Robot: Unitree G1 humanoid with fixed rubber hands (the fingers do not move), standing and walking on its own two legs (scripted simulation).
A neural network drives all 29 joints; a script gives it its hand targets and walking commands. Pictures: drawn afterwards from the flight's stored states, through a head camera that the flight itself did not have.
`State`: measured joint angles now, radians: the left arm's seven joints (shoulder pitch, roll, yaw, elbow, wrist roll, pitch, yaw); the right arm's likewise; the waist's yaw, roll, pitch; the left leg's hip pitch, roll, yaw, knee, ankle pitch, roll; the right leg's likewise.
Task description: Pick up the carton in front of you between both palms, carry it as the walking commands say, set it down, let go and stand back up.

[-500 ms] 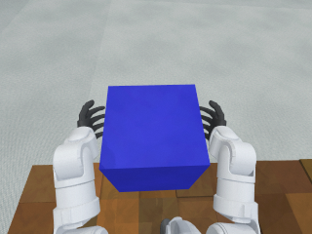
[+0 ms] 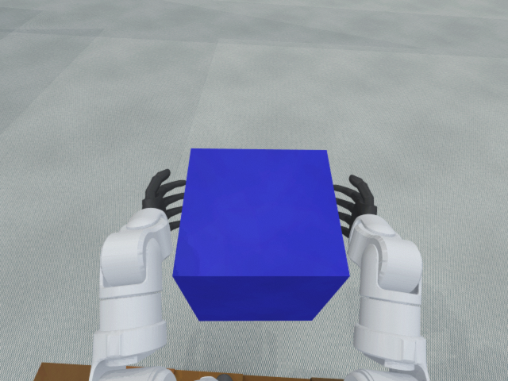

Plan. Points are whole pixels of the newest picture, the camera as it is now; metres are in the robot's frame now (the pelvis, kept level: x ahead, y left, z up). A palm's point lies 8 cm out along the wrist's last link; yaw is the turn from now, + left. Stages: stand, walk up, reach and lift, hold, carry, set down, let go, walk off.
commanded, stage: carry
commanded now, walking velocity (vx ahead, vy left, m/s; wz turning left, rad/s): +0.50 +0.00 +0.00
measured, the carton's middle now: (257, 242) +0.33 +0.01 +0.03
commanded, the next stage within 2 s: none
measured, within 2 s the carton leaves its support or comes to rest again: neither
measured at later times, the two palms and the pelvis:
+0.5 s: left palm (204, 101) +0.62 +0.13 +0.12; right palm (346, 109) +0.62 -0.17 +0.12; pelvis +0.31 -0.01 +0.00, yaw +0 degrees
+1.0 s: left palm (226, 58) +0.94 +0.12 +0.07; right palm (329, 63) +0.94 -0.18 +0.07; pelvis +0.63 -0.04 -0.04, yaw +0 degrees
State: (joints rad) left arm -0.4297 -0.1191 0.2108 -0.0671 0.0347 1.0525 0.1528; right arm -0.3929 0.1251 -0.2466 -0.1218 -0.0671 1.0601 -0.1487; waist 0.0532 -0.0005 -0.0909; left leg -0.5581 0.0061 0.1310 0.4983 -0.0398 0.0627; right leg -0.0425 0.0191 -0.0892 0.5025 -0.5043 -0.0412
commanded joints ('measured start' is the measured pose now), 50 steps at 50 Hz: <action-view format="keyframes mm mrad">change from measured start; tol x16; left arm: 1 -522 -719 -597 -38 -185 2 -36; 29 -283 -579 -560 -213 -173 80 -10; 35 -419 -774 -714 -362 -288 44 -73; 50 -477 -664 -613 -95 -205 -36 -26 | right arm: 1 -476 680 570 21 147 -4 4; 9 -657 837 708 -77 295 -65 56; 33 -425 749 701 -257 266 75 19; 50 -473 641 604 -42 155 -33 -15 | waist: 1 -104 -10 -419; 3 -111 271 -491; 6 -105 48 -375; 26 -73 105 -210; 30 22 -331 -427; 33 -5 -69 -331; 50 -12 -131 -183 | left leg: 1 595 93 -146 -22 1 40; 2 850 372 -638 -22 22 205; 3 866 359 -744 -94 21 245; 8 583 262 -407 -139 119 147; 26 595 149 -107 112 365 31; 28 302 74 -31 507 78 -30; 29 21 -15 -40 697 -462 -55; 31 -286 -35 -135 925 -496 -46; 50 1 -20 42 41 41 22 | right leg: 1 -151 -128 -16 430 687 10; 3 -630 64 99 837 -33 21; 22 -621 -71 22 -6 601 15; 27 -130 -18 -86 -105 553 -10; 29 319 -353 379 83 857 -93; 30 441 -420 644 -43 548 -235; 36 59 -302 329 -177 548 -148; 50 136 -199 85 -106 1053 -93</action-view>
